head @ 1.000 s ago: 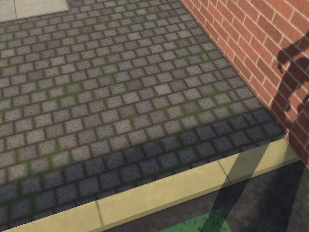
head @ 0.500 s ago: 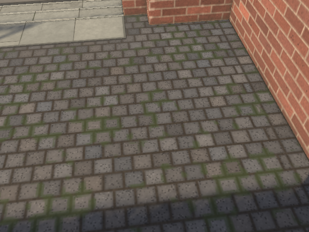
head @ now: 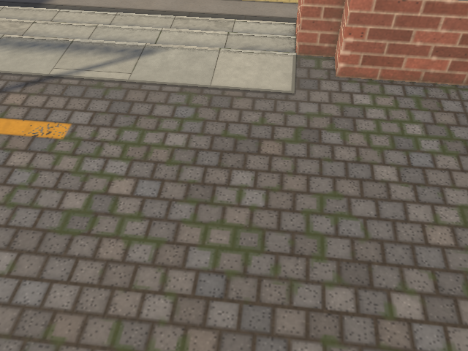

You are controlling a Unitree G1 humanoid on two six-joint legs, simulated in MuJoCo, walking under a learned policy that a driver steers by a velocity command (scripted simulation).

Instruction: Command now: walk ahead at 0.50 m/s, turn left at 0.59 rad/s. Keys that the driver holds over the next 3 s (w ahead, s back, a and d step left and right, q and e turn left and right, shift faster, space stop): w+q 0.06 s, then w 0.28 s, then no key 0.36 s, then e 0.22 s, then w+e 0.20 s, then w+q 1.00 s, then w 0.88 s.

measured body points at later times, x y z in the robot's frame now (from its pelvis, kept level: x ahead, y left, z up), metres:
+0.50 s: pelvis +0.29 -0.05 -0.15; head +0.30 -0.06 +0.30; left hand +0.27 +0.20 -0.29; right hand +0.40 -0.29 -0.29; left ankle +0.26 +0.08 -0.69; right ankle +0.31 -0.15 -0.89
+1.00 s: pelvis +0.42 -0.01 -0.15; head +0.43 -0.01 +0.29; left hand +0.48 +0.27 -0.28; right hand +0.59 -0.26 -0.26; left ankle +0.49 +0.11 -0.89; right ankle +0.42 -0.15 -0.84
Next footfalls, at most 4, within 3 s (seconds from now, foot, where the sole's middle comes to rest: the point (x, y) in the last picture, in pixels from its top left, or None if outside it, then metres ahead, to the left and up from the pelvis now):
0.32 right None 0.35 -0.15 -0.92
0.68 left None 0.53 0.11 -0.92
1.12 right None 0.46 -0.14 -0.92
1.64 left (213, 295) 0.81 0.06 -0.92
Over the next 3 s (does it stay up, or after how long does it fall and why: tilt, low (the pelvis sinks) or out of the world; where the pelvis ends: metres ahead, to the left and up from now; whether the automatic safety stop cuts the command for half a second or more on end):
stays up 1.33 0.21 -0.15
